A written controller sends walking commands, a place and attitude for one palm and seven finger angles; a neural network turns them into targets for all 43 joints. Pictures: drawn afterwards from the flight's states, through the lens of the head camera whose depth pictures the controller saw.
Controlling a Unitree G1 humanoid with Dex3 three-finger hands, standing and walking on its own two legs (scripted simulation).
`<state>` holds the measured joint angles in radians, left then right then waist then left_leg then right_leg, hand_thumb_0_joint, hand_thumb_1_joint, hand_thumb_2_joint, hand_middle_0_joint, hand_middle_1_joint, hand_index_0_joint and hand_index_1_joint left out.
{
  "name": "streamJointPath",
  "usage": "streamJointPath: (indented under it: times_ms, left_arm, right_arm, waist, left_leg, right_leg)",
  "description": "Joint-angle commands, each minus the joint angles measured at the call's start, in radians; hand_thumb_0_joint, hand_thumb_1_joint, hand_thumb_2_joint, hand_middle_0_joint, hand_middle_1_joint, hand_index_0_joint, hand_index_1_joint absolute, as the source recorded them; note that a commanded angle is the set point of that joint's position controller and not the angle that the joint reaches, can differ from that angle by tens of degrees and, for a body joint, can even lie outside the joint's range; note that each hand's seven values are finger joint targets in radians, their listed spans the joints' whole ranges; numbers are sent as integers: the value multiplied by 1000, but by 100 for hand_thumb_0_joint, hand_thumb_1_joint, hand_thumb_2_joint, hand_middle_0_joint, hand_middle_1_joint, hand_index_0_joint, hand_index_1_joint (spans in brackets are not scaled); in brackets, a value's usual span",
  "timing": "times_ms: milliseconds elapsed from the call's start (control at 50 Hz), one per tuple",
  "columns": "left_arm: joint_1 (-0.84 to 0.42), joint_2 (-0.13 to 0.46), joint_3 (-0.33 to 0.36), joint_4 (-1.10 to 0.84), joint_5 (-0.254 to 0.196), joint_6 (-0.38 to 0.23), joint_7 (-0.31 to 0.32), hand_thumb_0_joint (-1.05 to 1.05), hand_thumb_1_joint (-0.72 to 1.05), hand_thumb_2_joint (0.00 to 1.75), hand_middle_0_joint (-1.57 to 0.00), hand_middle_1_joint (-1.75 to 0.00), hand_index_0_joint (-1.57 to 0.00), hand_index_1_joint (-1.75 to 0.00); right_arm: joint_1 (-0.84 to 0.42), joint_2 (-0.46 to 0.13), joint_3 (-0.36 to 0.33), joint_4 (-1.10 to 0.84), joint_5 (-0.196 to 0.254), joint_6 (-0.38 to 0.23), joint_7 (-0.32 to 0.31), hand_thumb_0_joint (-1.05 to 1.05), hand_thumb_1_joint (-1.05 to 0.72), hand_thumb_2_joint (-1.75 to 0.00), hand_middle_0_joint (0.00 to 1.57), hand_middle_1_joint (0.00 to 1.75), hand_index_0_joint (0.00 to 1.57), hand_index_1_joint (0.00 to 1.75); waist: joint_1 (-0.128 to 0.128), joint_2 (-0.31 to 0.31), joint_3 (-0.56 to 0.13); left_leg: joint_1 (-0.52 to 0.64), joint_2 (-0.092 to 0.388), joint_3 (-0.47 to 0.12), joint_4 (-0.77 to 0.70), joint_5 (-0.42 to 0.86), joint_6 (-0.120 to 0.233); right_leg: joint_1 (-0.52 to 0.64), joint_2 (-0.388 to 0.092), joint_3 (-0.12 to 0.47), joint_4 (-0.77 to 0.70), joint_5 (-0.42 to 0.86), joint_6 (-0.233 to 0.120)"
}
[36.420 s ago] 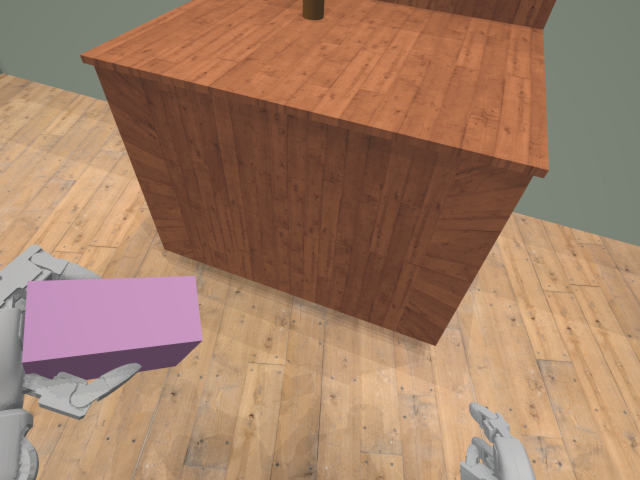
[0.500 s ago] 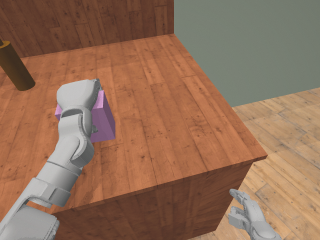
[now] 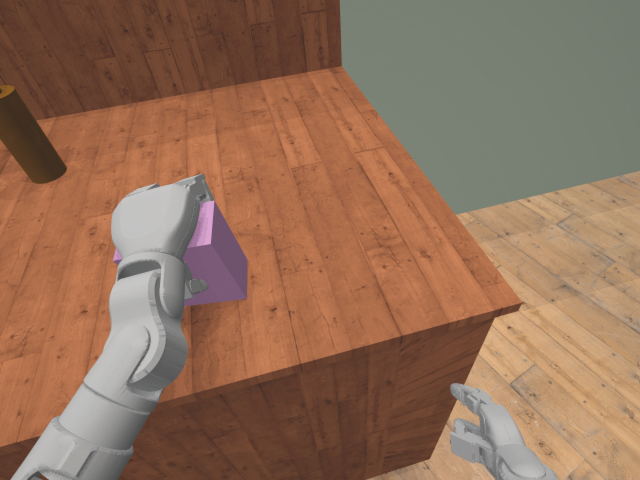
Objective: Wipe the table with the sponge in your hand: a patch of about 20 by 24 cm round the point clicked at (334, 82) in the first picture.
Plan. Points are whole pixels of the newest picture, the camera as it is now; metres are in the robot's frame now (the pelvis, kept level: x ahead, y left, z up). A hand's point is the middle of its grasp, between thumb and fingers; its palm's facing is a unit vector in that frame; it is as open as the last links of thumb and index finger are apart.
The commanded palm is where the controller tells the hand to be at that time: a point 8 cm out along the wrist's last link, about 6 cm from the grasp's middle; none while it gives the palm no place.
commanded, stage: wipe back along the third lane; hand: left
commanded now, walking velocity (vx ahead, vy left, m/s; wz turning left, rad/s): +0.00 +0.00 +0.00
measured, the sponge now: (196, 269) +0.33 +0.22 +0.10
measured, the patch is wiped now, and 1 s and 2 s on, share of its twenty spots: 0.95 0.95 0.95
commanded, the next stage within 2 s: slide back across to the middle lane in 0.40 s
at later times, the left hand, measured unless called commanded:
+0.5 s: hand (185, 284) +0.26 +0.19 +0.16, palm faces +0.27 -0.17 -0.95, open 10.5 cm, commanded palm +0.22 +0.19 +0.18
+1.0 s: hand (135, 300) +0.24 +0.23 +0.16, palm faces +0.08 -0.05 -1.00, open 10.5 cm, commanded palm +0.20 +0.25 +0.21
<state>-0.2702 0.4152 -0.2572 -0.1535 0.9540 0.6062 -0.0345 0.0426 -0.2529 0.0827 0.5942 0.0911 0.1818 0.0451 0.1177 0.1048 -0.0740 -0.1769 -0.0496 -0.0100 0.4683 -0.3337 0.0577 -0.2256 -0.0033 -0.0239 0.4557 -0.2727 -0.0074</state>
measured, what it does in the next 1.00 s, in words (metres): shifts its weight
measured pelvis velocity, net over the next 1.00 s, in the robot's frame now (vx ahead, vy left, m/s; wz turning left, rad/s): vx -0.04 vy -0.07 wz -0.05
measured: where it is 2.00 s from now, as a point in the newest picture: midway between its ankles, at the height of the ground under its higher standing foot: outside the picture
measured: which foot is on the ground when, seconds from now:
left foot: down 0.00-1.00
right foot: down 0.00-1.00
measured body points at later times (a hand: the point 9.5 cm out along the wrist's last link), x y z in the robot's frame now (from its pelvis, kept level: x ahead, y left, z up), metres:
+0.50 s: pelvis -0.02 -0.05 +0.00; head -0.04 -0.09 +0.44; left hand +0.24 +0.19 +0.21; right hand +0.21 -0.26 -0.09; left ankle -0.06 +0.08 -0.74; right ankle -0.03 -0.13 -0.74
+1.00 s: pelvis -0.04 -0.07 +0.00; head -0.05 -0.12 +0.44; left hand +0.23 +0.23 +0.21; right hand +0.17 -0.31 -0.10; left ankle -0.06 +0.08 -0.74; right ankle -0.03 -0.13 -0.74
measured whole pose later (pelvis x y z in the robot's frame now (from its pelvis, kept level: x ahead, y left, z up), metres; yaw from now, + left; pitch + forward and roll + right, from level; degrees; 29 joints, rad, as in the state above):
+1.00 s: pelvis -0.04 -0.07 +0.00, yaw -3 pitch -1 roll +1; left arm -0.03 0.67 0.03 -0.15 0.78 0.50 -0.14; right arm 0.09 -0.32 0.05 0.61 0.08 0.13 -0.07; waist 0.09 0.11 -0.03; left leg -0.17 0.01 -0.04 0.51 -0.32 0.01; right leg -0.26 0.07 -0.01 0.55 -0.27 -0.09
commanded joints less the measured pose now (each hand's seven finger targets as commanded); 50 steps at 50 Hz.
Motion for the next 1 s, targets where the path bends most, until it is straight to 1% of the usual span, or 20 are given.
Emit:
streamJointPath:
  times_ms: [0,160,220,260,280,360,380,420,460,500,560,620,640,660,720,760,800,940,960,980]
  left_arm:
    - [-22,-12,17,-88,-103,19,-35,0,10,130,-120,-160,-120,-160]
    - [79,69,102,-162,-122,28,-30,0,10,130,-120,-160,-120,-160]
    - [147,44,83,-186,-137,20,-29,0,10,130,-120,-160,-120,-160]
    - [162,105,143,-204,-135,21,-23,0,10,130,-120,-160,-120,-160]
    - [166,70,111,-214,-136,23,-23,0,10,130,-120,-160,-120,-160]
    - [226,138,187,-236,-147,17,-10,0,10,130,-120,-160,-120,-160]
    - [202,98,140,-242,-146,22,-11,0,10,130,-120,-160,-120,-160]
    - [202,117,161,-208,-155,22,-8,0,10,130,-120,-160,-120,-160]
    - [171,180,206,-198,-145,27,-1,0,10,130,-120,-160,-120,-160]
    - [121,184,198,-144,-141,30,-1,0,10,130,-120,-160,-120,-160]
    - [82,286,273,-164,-128,26,0,0,10,130,-120,-160,-120,-160]
    - [71,318,285,-65,-125,25,-10,0,10,130,-120,-160,-120,-160]
    - [51,334,291,-77,-123,18,-16,0,10,130,-120,-160,-120,-160]
    - [55,399,349,-98,-120,12,-17,0,10,130,-120,-160,-120,-160]
    - [104,390,344,-82,-130,-4,-32,0,10,130,-120,-160,-120,-160]
    - [103,467,407,-111,-128,-18,-39,0,10,130,-120,-160,-120,-160]
    - [117,437,383,-99,-136,-27,-51,0,10,130,-120,-160,-120,-160]
    - [84,552,458,-54,-134,-95,-99,0,10,130,-120,-160,-120,-160]
    - [48,568,465,-73,-135,-119,-106,0,10,130,-120,-160,-120,-160]
    - [51,568,471,-22,-129,-137,-107,0,10,130,-120,-160,-120,-160]
  right_arm:
    - [-179,-107,-47,-174,-1,-46,-7,0,-90,-90,20,30,20,30]
    - [-208,-110,-45,-193,4,-32,-21,0,-90,-90,20,30,20,30]
    - [-194,-107,-47,-199,4,-32,-20,0,-90,-90,20,30,20,30]
    - [-205,-113,-47,-200,4,-28,-25,0,-90,-90,20,30,20,30]
    - [-197,-108,-45,-212,4,-31,-28,0,-90,-90,20,30,20,30]
    - [-205,-112,-50,-207,5,-30,-38,0,-90,-90,20,30,20,30]
    - [-193,-110,-46,-220,3,-33,-42,0,-90,-90,20,30,20,30]
    - [-187,-115,-48,-205,3,-30,-51,0,-90,-90,20,30,20,30]
    - [-195,-119,-47,-202,4,-33,-65,0,-90,-90,20,30,20,30]
    - [-179,-121,-46,-195,1,-40,-78,0,-90,-90,20,30,20,30]
    - [-196,-126,-47,-196,-3,-47,-92,0,-90,-90,20,30,20,30]
    - [-180,-129,-43,-179,-7,-53,-103,0,-90,-90,20,30,20,30]
    - [-179,-131,-44,-180,-9,-55,-105,0,-90,-90,20,30,20,30]
    - [-190,-132,-45,-184,-9,-60,-107,0,-90,-90,20,30,20,30]
    - [-182,-131,-46,-183,-14,-64,-107,0,-90,-90,20,30,20,30]
    - [-191,-137,-49,-183,-15,-67,-106,0,-90,-90,20,30,20,30]
    - [-182,-133,-50,-184,-16,-73,-108,0,-90,-90,20,30,20,30]
    - [-170,-142,-59,-158,-22,-114,-126,0,-90,-90,20,30,20,30]
    - [-179,-144,-59,-163,-19,-129,-131,0,-90,-90,20,30,20,30]
    - [-146,-143,-60,-149,-24,-134,-136,0,-90,-90,20,30,20,30]
  waist:
    - [-21,-153,-182]
    - [-10,-141,-147]
    - [-13,-142,-137]
    - [-9,-146,-126]
    - [-11,-161,-123]
    - [-4,-163,-110]
    - [-11,-164,-106]
    - [-18,-179,-66]
    - [-16,-160,-51]
    - [-25,-172,-42]
    - [-2,-123,-105]
    - [-6,-162,-80]
    - [-2,-138,-106]
    - [10,-125,-122]
    - [16,-137,-121]
    - [27,-110,-139]
    - [21,-144,-110]
    - [14,-141,-86]
    - [7,-101,-91]
    - [3,-132,-77]
  left_leg:
    - [22,71,-28,-21,570,-39]
    - [-21,54,-13,-34,443,-23]
    - [-31,49,-4,-24,441,-19]
    - [-42,48,-7,-29,400,-19]
    - [-48,44,2,-25,398,-17]
    - [-51,41,-1,-24,348,-14]
    - [-60,34,11,-15,346,-10]
    - [-70,36,9,-20,303,-12]
    - [-68,33,8,-25,251,-10]
    - [-76,29,13,-19,234,-9]
    - [-61,18,9,-17,238,-9]
    - [-89,17,14,-11,225,-14]
    - [-88,13,15,-8,231,-13]
    - [-81,10,4,-8,234,-12]
    - [-94,9,10,3,257,-14]
    - [-93,4,-4,8,259,-13]
    - [-99,6,1,13,258,-10]
    - [-103,-6,-16,32,220,-1]
    - [-88,-9,-24,33,212,0]
    - [-92,-7,-20,33,210,1]
  right_leg:
    - [151,36,-24,28,432,-76]
    - [175,36,20,17,415,-73]
    - [185,30,20,19,441,-65]
    - [180,35,50,17,410,-67]
    - [183,28,33,21,405,-61]
    - [173,35,78,7,367,-59]
    - [174,26,66,10,369,-52]
    - [150,28,76,-8,317,-47]
    - [122,33,106,-28,229,-49]
    - [113,26,96,-35,202,-42]
    - [150,23,131,-32,196,-47]
    - [148,15,128,-37,166,-37]
    - [162,12,133,-33,174,-37]
    - [167,16,157,-32,163,-44]
    - [184,7,146,-20,208,-35]
    - [188,8,182,-21,198,-44]
    - [173,4,159,-21,199,-35]
    - [147,-8,179,-46,129,-26]
    - [130,-4,203,-57,106,-35]
    - [126,-7,171,-57,98,-31]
